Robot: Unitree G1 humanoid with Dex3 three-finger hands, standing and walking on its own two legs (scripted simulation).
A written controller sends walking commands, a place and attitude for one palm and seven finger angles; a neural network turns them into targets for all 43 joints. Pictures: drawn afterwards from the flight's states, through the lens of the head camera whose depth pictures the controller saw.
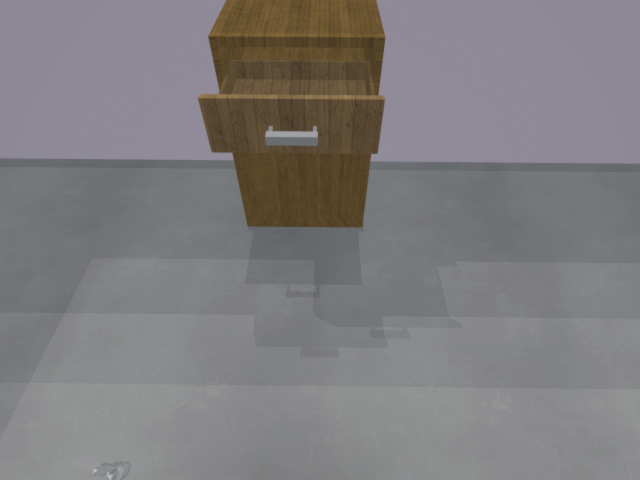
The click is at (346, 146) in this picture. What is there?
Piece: drawer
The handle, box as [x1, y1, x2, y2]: [265, 126, 317, 145]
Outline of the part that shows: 265,134 266,144 317,145 316,126 313,126 312,132 273,131 272,126 269,126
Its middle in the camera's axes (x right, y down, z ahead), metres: -0.07 -0.26 +0.98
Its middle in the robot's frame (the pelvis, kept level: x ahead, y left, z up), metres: +0.90 +0.12 -0.09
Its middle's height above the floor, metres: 0.68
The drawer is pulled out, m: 0.28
